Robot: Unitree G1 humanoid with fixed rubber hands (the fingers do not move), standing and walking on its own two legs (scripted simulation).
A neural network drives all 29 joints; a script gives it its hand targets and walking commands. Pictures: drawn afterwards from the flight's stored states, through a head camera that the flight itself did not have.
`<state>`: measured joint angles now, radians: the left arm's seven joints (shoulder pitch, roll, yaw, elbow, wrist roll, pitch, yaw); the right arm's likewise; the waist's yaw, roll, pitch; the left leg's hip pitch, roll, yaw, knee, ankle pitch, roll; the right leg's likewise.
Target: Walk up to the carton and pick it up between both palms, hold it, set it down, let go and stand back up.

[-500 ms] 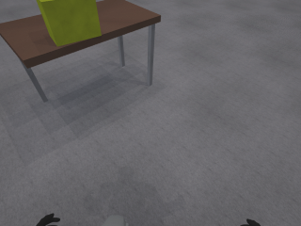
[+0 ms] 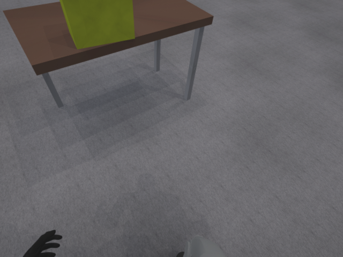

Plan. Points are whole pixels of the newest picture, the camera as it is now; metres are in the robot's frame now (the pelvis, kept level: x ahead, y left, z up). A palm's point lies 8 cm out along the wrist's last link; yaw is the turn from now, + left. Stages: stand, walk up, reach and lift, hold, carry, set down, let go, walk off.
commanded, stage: walk up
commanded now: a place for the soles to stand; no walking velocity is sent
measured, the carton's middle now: (97, 10) +1.05 +0.37 +0.06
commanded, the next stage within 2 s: none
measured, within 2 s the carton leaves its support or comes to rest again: neither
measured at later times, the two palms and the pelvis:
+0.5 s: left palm (71, 212) +0.22 +0.26 -0.09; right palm (292, 208) +0.26 -0.34 -0.09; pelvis +0.16 -0.04 +0.00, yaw +5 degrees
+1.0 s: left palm (51, 173) +0.33 +0.35 -0.10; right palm (251, 162) +0.40 -0.25 -0.09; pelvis +0.29 +0.02 +0.00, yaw +11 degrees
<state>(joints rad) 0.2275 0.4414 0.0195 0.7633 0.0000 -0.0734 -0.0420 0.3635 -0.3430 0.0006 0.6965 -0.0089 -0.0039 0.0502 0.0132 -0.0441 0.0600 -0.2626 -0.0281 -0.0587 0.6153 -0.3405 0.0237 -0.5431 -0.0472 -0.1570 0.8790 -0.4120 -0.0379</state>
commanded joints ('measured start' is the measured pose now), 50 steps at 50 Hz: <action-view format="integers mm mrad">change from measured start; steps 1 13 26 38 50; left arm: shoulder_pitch -69 32 46 -80 -135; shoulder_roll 164 213 228 206 163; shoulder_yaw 96 135 141 93 96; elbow -91 -60 -81 -122 -94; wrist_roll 17 19 15 17 20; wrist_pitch -56 -72 -22 -27 -24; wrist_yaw -7 38 41 9 2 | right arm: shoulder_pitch -35 45 -94 139 83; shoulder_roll -305 -242 -241 -366 -309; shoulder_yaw -124 -104 -99 -143 -121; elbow -68 44 -49 -27 -34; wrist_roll -3 30 8 20 -6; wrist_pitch -45 12 22 -32 -52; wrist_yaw -19 14 17 -37 -39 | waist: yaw -22 3 45 -79 -78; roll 205 -16 -21 145 209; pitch -31 75 54 -34 27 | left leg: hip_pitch -28 -297 -412 276 15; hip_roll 199 89 138 268 180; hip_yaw -421 -29 92 -759 -443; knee -257 509 274 -305 -339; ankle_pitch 115 186 86 30 64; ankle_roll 186 -27 -19 284 206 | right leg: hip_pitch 147 361 628 -168 -53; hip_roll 2 -269 -338 29 -22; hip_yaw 207 194 66 205 161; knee -244 -736 -562 279 -80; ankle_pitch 151 65 584 -189 146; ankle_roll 6 152 -48 -17 15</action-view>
